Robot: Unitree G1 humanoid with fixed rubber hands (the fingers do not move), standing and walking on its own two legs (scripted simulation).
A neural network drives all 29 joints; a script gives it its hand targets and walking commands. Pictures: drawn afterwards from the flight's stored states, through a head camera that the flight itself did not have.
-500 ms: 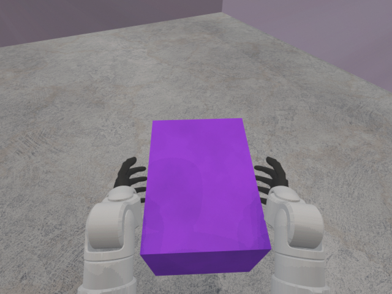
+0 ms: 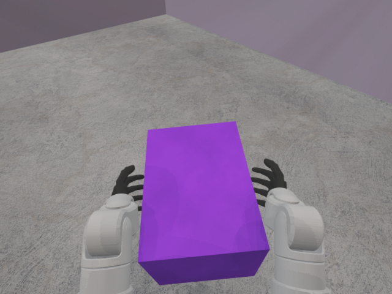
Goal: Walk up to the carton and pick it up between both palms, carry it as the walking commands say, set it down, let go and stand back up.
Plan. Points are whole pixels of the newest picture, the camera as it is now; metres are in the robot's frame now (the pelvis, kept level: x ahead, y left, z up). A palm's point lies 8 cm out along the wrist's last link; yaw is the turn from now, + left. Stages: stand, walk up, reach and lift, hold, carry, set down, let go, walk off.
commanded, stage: carry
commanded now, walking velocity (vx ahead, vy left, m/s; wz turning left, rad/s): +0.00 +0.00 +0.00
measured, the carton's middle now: (198, 200) +0.34 +0.00 +0.02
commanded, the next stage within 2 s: none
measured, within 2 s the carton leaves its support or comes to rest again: neither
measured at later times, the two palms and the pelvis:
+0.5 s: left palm (177, 234) +0.22 +0.03 +0.11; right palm (356, 238) +0.21 -0.25 +0.11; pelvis -0.07 -0.09 +0.01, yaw -1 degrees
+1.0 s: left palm (146, 280) +0.15 +0.08 +0.10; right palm (347, 281) +0.15 -0.21 +0.11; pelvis -0.13 -0.05 +0.00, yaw -2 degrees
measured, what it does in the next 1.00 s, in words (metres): walks backwards: right foot, then left foot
